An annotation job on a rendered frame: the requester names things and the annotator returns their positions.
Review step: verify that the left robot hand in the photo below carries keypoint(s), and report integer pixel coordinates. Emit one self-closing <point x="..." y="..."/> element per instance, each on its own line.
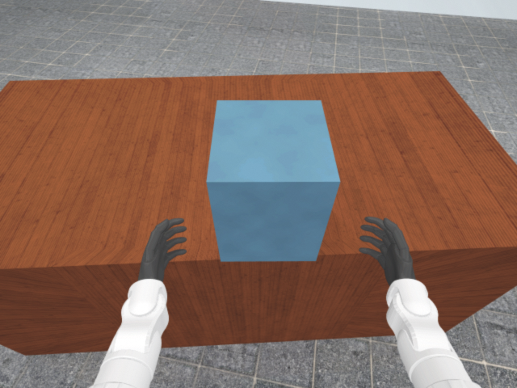
<point x="155" y="257"/>

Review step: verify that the robot right forearm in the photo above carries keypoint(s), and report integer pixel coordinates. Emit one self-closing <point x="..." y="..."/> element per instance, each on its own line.
<point x="429" y="358"/>

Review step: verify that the right robot hand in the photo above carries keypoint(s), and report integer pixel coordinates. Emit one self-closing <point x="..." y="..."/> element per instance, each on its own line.
<point x="394" y="256"/>

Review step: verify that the robot left forearm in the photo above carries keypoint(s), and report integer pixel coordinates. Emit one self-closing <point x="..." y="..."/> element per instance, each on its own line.
<point x="132" y="357"/>

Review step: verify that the pedestal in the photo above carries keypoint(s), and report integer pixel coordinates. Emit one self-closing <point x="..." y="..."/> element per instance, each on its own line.
<point x="89" y="167"/>

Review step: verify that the carton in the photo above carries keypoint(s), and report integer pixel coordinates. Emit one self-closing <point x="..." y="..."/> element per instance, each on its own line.
<point x="272" y="179"/>

